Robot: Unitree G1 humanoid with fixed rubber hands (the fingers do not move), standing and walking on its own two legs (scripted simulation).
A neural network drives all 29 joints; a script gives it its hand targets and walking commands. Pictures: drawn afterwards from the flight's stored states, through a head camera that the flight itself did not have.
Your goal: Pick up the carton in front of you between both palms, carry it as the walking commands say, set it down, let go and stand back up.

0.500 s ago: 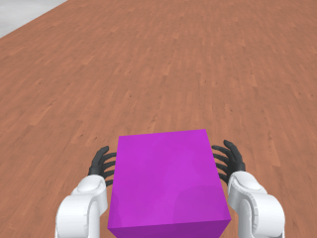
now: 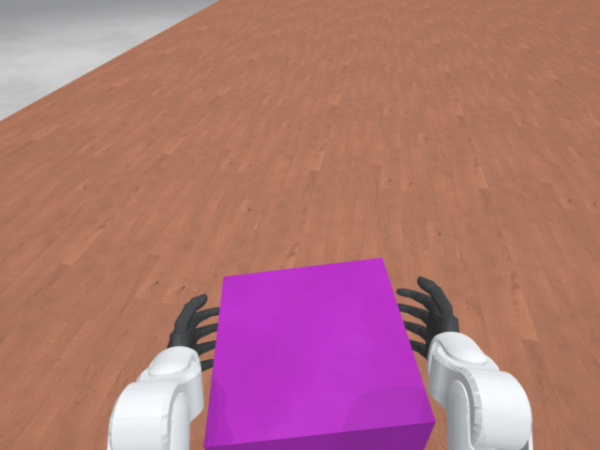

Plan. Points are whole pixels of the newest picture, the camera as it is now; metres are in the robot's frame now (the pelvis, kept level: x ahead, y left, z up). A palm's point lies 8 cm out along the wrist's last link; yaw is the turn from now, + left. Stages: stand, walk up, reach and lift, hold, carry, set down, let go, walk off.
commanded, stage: carry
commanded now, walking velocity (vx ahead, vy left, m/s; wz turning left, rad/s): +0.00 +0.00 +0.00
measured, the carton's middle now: (317, 384) +0.24 -0.01 +0.00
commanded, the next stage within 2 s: hold in 1.46 s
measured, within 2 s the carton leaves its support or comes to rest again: neither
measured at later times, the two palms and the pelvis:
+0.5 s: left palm (193, 388) +0.22 +0.14 +0.04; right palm (434, 377) +0.22 -0.15 +0.05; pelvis -0.05 +0.00 +0.00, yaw +0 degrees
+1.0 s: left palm (199, 377) +0.23 +0.14 +0.03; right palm (432, 366) +0.24 -0.16 +0.04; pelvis -0.04 +0.00 +0.00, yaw +0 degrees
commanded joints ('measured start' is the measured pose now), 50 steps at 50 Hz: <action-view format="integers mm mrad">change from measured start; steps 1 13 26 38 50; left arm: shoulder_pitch -439 -517 -673 -615 -615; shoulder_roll -812 -786 -858 -940 -924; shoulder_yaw -621 -561 -409 -514 -477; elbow -89 118 479 437 449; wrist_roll -278 -210 -117 -147 -128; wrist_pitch -81 -278 -565 -557 -541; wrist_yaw -192 -237 -315 -335 -338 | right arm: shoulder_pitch -275 -345 -542 -527 -513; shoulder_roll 808 775 824 910 902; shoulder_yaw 613 542 402 508 484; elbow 23 259 568 514 539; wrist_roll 250 168 75 101 109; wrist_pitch -28 -233 -527 -530 -504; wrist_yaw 199 250 326 347 347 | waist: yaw -2 -9 -4 -9 -6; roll -24 13 44 -12 12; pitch -136 -156 -147 -230 -215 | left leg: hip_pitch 196 164 149 195 200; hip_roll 102 108 110 119 111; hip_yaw -95 -111 -131 -144 -107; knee -31 -84 -139 -114 -55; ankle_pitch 411 259 170 278 359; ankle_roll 3 -5 7 33 22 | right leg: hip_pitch -76 -79 -131 -103 -109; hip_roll -99 -85 -95 -88 -86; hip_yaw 48 55 102 83 82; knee -84 -122 -130 -82 -72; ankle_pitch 520 315 187 203 366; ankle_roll -6 -26 -42 -41 -24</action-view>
